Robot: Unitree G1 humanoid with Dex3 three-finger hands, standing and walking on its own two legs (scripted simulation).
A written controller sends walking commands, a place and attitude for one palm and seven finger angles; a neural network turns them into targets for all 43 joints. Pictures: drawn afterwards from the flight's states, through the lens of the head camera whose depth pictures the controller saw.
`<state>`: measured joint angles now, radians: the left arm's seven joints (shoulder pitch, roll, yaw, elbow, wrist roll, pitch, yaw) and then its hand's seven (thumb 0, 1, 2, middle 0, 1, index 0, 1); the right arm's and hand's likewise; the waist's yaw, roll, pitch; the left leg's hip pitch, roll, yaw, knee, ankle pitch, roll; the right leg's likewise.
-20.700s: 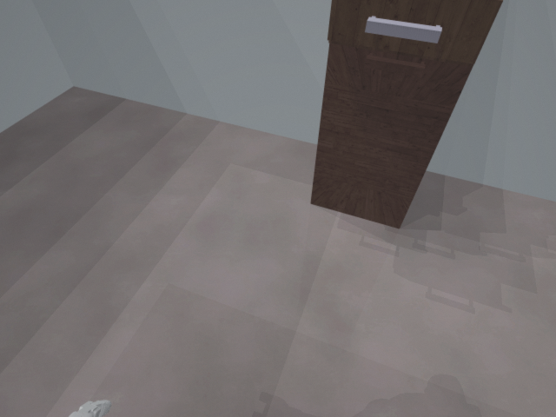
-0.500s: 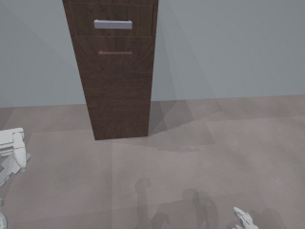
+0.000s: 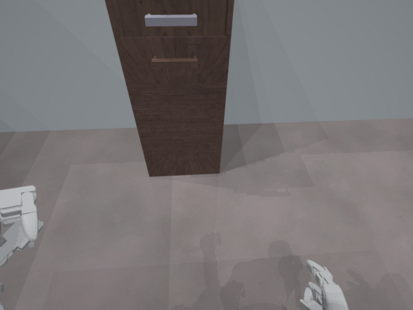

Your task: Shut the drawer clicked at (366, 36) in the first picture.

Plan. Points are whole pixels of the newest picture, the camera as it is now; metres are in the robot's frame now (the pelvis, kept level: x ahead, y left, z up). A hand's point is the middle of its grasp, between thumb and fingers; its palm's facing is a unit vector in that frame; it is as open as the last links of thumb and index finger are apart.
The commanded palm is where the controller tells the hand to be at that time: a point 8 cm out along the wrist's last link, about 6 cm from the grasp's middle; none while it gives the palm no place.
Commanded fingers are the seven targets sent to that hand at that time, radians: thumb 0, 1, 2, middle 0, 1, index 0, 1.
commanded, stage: let the arm hang, fingers relaxed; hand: left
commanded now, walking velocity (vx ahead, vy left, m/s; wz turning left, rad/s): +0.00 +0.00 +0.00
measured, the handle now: (171, 18) +0.98 +0.18 +0.16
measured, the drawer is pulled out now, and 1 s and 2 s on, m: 0.00 0.00 0.00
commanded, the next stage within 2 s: look to check the result in 1.20 s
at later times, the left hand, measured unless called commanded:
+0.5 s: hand out of the picture +0.02 +0.22 -0.16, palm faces +0.00 -0.97 -0.24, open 3.6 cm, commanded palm none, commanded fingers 0.00 0.90 0.90 -0.56 -0.69 -0.56 -0.69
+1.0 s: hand out of the picture +0.08 +0.26 -0.14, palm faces -0.01 -0.94 -0.34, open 7.3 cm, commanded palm none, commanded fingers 0.00 0.90 0.90 -0.20 -0.30 -0.20 -0.30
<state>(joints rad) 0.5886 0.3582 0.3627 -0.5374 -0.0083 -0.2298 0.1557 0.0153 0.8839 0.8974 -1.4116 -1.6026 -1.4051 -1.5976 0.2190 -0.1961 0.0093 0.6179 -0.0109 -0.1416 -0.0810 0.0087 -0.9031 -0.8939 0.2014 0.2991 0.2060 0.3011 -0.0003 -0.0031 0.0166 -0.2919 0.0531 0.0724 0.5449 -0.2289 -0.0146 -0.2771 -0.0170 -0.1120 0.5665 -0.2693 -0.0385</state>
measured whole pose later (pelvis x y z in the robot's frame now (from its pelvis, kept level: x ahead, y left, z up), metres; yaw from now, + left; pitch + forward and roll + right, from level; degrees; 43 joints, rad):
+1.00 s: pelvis +0.01 +0.02 +0.02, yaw +1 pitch -2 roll +0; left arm 0.11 0.29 0.02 1.14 0.02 -0.02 0.00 0.01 0.90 0.90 -0.22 -0.33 -0.22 -0.32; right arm 0.16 -0.28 -0.02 1.13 -0.02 0.00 0.00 0.00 -0.91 -0.89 0.20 0.30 0.21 0.30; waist -0.01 0.04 0.04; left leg -0.17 0.01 0.08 0.34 -0.14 0.02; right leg -0.15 -0.04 -0.11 0.36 -0.17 -0.01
